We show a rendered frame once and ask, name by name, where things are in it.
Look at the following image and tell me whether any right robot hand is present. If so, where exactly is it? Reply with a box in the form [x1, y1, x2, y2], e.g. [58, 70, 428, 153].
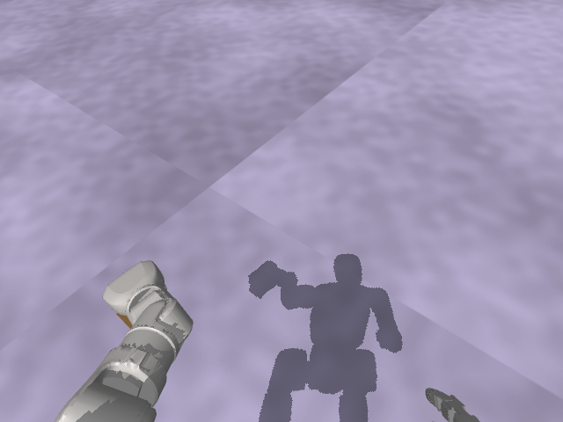
[426, 388, 479, 422]

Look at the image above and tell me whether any left robot arm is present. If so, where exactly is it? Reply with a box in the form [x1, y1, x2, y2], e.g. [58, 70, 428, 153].
[54, 284, 194, 422]

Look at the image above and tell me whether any small box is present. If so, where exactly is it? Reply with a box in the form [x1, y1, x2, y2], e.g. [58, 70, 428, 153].
[116, 313, 133, 329]

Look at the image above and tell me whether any left robot hand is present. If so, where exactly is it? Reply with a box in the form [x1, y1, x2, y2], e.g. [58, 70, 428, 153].
[103, 261, 167, 316]

